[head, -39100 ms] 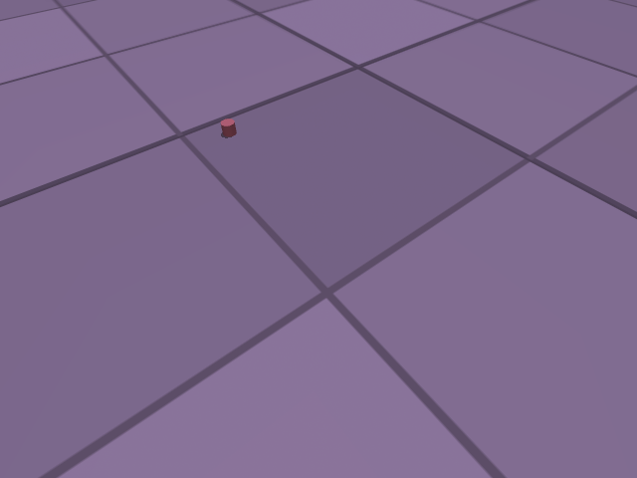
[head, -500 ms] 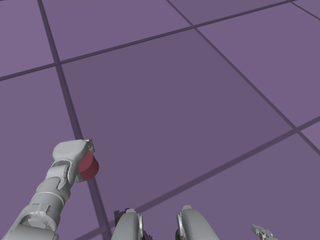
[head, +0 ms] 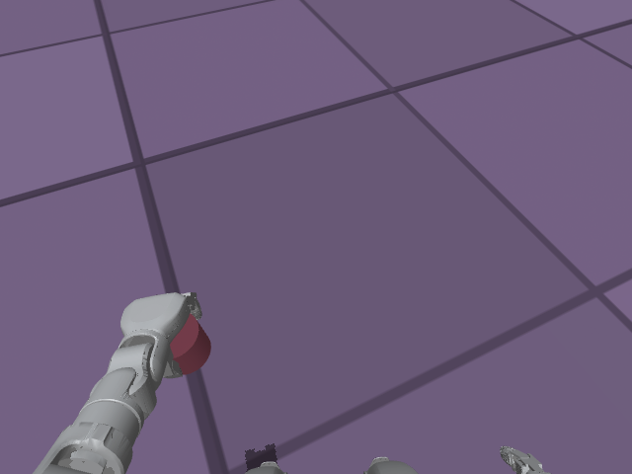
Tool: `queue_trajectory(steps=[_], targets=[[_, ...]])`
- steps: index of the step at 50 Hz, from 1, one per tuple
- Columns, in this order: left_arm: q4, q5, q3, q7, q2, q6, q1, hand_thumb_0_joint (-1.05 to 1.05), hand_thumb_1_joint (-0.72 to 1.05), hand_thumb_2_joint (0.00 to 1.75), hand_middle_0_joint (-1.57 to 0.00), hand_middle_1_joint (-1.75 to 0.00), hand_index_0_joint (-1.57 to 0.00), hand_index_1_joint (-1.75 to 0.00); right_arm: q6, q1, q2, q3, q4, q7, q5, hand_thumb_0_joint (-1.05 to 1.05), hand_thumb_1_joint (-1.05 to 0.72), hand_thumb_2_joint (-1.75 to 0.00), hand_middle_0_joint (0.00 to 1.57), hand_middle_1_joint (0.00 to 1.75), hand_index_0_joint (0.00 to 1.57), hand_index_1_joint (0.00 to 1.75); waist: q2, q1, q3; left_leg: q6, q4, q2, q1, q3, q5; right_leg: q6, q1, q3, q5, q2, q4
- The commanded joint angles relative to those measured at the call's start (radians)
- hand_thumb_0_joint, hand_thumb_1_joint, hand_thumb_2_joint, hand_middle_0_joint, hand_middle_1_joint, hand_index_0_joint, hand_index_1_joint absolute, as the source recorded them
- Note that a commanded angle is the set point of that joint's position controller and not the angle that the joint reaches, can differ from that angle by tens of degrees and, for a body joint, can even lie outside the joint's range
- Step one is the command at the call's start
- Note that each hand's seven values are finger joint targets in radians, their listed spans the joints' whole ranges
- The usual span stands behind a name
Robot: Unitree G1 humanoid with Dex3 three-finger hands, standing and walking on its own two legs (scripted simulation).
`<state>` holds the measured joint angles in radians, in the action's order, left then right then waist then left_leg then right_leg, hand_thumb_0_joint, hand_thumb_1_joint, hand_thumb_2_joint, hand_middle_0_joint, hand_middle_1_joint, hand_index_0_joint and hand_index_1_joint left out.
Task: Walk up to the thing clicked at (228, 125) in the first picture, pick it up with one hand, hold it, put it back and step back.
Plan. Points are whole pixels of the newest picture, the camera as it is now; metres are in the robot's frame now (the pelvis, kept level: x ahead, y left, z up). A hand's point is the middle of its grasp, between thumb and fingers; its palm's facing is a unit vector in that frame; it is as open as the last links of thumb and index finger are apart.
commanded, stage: hold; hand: left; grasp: from above
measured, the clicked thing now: (180, 343) +0.33 +0.22 -0.11
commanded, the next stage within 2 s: crouch in 1.92 s
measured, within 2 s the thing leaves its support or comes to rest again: neither
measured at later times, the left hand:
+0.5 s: hand (154, 340) +0.31 +0.23 -0.04, palm faces -0.44 -0.06 -0.90, open 10.3 cm
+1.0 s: hand (154, 349) +0.29 +0.22 -0.02, palm faces -0.44 -0.06 -0.89, open 10.4 cm
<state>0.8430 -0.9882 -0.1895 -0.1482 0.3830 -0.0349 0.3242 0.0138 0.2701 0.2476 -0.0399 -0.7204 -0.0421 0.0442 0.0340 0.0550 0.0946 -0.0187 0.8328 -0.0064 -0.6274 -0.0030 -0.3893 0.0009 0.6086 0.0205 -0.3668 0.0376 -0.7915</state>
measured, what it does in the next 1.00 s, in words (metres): stands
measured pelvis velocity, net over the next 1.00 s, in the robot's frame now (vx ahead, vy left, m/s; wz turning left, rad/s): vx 0.00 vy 0.00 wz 0.00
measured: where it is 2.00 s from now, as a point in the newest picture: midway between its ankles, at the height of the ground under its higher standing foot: outside the picture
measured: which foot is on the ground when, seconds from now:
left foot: down 0.00-1.00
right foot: down 0.00-1.00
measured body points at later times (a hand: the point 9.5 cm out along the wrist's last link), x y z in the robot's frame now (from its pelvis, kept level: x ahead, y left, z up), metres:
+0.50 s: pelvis +0.00 +0.00 +0.02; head +0.02 -0.01 +0.47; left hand +0.33 +0.23 +0.01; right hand +0.11 -0.26 -0.10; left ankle +0.01 +0.10 -0.70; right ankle +0.01 -0.12 -0.70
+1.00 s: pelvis +0.00 +0.00 +0.03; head +0.01 -0.02 +0.48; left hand +0.31 +0.22 +0.03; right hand +0.13 -0.26 -0.09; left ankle +0.01 +0.10 -0.70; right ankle +0.01 -0.12 -0.70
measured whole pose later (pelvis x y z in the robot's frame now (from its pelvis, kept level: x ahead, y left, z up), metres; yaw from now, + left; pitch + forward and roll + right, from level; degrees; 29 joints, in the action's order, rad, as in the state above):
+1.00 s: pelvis +0.00 +0.00 +0.03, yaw +0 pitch +2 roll +0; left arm 0.68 -0.99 -0.22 -0.03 0.40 -0.01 0.24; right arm 0.04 0.22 0.26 -0.03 -0.68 -0.05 0.07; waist 0.05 0.01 0.02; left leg -0.01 0.57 0.00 -0.34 -0.02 -0.27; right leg 0.00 0.34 0.04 -0.26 0.02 -0.57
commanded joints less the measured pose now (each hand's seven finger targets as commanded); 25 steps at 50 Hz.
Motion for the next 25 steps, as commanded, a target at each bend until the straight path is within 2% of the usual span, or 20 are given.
queue_trajectory(steps=[1,2,4,6,8,9,15,17,19,20,21,23,25], targets=[[-0.209,-0.003,0.073,-0.035,0.206,0.006,0.309,0.0,0.57,0.85,-0.93,-0.82,-0.94,-0.8,-0.032,0.021,0.154,-0.052,0.096,-0.011,-0.002,0.0,-0.9,-0.9,0.2,0.3,0.2,0.3,0.016,0.005,0.295,0.004,-0.129,0.02,0.259,0.01,0.343,-0.018,-0.142,-0.008,0.29,0.014,0.134],[-0.218,-0.006,0.091,-0.036,0.229,0.008,0.302,0.0,0.55,0.81,-0.9,-0.81,-0.92,-0.79,-0.031,0.019,0.156,-0.053,0.098,-0.011,-0.001,0.0,-0.9,-0.9,0.2,0.3,0.2,0.3,0.019,-0.003,0.296,0.004,-0.135,0.022,0.263,0.004,0.345,-0.018,-0.156,-0.007,0.296,0.012,0.139],[-0.228,-0.015,0.07,-0.031,0.211,0.009,0.319,0.0,0.54,0.84,-0.9,-0.81,-0.92,-0.8,-0.027,0.011,0.155,-0.049,0.103,-0.01,0.0,0.0,-0.9,-0.9,0.2,0.3,0.2,0.3,0.005,0.008,0.288,0.001,-0.142,0.026,0.269,0.0,0.348,-0.015,-0.167,0.001,0.314,0.008,0.152],[-0.233,-0.029,0.074,-0.026,0.229,0.01,0.328,0.0,0.55,0.84,-0.9,-0.83,-0.93,-0.8,-0.025,0.0,0.158,-0.051,0.104,-0.011,0.001,0.0,-0.91,-0.9,0.2,0.3,0.2,0.3,0.019,-0.002,0.271,0.004,-0.159,0.028,0.276,0.001,0.334,-0.017,-0.175,0.001,0.294,0.007,0.164],[-0.238,-0.022,0.079,-0.02,0.224,0.01,0.312,0.0,0.56,0.85,-0.92,-0.81,-0.94,-0.79,-0.025,0.0,0.158,-0.054,0.104,-0.01,0.002,0.0,-0.9,-0.9,0.2,0.3,0.2,0.3,0.021,-0.009,0.284,0.002,-0.169,0.025,0.301,0.0,0.356,-0.017,-0.188,0.002,0.309,0.01,0.173],[-0.252,-0.017,0.078,-0.016,0.226,0.012,0.332,0.0,0.57,0.86,-0.91,-0.83,-0.94,-0.81,-0.024,-0.004,0.161,-0.054,0.112,-0.009,0.003,0.0,-0.9,-0.9,0.2,0.3,0.2,0.3,0.028,-0.004,0.283,0.005,-0.175,0.026,0.311,-0.001,0.353,-0.017,-0.2,0.001,0.306,0.009,0.177],[-0.252,-0.013,0.063,0.014,0.213,0.011,0.301,0.0,0.54,0.86,-0.89,-0.85,-0.92,-0.82,-0.023,-0.02,0.16,-0.052,0.124,-0.007,0.005,0.0,-0.91,-0.9,0.2,0.3,0.2,0.3,0.026,-0.012,0.238,0.008,-0.212,0.022,0.325,0.005,0.346,-0.022,-0.21,-0.004,0.285,0.013,0.202],[-0.265,-0.01,0.078,0.023,0.229,0.013,0.292,0.0,0.54,0.85,-0.88,-0.87,-0.91,-0.84,-0.021,-0.029,0.16,-0.052,0.131,-0.008,0.007,0.0,-0.91,-0.9,0.2,0.3,0.2,0.3,0.019,-0.022,0.239,0.007,-0.224,0.023,0.321,0.005,0.338,-0.021,-0.235,-0.001,0.285,0.013,0.21],[-0.283,-0.008,0.06,0.035,0.208,0.012,0.292,0.0,0.53,0.87,-0.88,-0.87,-0.9,-0.84,-0.021,-0.034,0.155,-0.049,0.137,-0.007,0.009,0.0,-0.91,-0.9,0.2,0.3,0.2,0.3,0.026,-0.019,0.244,0.005,-0.228,0.023,0.344,0.0,0.36,-0.022,-0.236,0.0,0.301,0.013,0.215],[-0.294,-0.01,0.071,0.037,0.221,0.012,0.294,0.0,0.55,0.87,-0.89,-0.87,-0.92,-0.84,-0.02,-0.036,0.16,-0.05,0.14,-0.008,0.01,0.0,-0.91,-0.9,0.2,0.3,0.2,0.3,0.015,-0.022,0.253,0.004,-0.231,0.024,0.346,0.001,0.366,-0.02,-0.252,0.002,0.312,0.013,0.217],[-0.286,-0.008,0.061,0.043,0.21,0.012,0.288,0.0,0.54,0.87,-0.88,-0.88,-0.91,-0.85,-0.021,-0.035,0.16,-0.049,0.14,-0.008,0.011,0.0,-0.91,-0.9,0.2,0.3,0.2,0.3,-0.003,-0.018,0.238,0.004,-0.236,0.022,0.34,0.002,0.363,-0.02,-0.258,0.001,0.309,0.015,0.221],[-0.305,-0.008,0.073,0.05,0.229,0.014,0.29,0.0,0.54,0.89,-0.88,-0.88,-0.91,-0.85,-0.019,-0.04,0.157,-0.046,0.144,-0.009,0.011,0.0,-0.91,-0.9,0.2,0.3,0.2,0.3,0.018,-0.025,0.221,0.004,-0.249,0.025,0.333,-0.001,0.344,-0.022,-0.262,0.005,0.297,0.012,0.234],[-0.3,-0.005,0.066,0.058,0.219,0.016,0.279,0.0,0.54,0.89,-0.88,-0.88,-0.91,-0.86,-0.019,-0.048,0.157,-0.045,0.15,-0.009,0.015,0.0,-0.91,-0.9,0.2,0.3,0.2,0.3,-0.001,-0.022,0.21,0.003,-0.265,0.023,0.344,-0.002,0.327,-0.023,-0.266,0.004,0.279,0.012,0.241]])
